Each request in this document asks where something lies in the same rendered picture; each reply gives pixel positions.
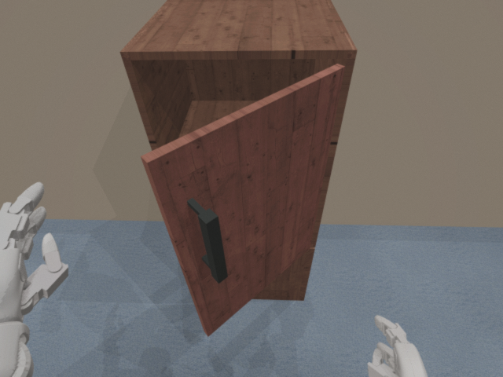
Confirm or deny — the cupboard door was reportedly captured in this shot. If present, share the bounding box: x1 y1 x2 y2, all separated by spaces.
141 64 345 336

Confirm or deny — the robot left forearm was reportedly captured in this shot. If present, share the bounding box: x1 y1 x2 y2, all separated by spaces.
0 321 34 377

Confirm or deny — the robot right hand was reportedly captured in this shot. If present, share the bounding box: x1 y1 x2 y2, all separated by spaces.
368 315 428 377

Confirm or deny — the robot left hand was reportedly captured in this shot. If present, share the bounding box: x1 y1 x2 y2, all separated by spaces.
0 182 68 323

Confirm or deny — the handle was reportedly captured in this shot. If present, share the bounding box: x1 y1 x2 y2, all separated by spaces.
187 198 228 284

